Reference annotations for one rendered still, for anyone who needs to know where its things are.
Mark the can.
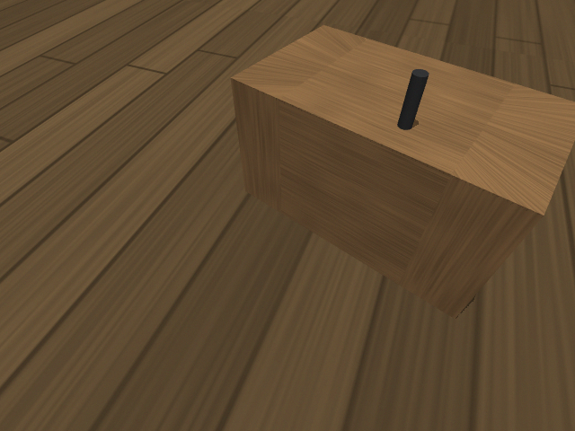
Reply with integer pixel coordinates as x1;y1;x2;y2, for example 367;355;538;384
397;69;429;130

